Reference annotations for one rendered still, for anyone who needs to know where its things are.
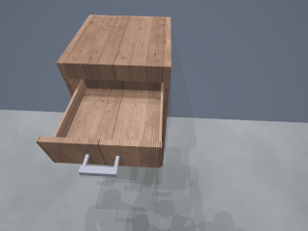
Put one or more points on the drawer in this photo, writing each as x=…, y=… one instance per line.
x=109, y=118

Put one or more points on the cabinet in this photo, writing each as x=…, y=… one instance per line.
x=121, y=48

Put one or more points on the handle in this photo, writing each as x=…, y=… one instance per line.
x=98, y=171

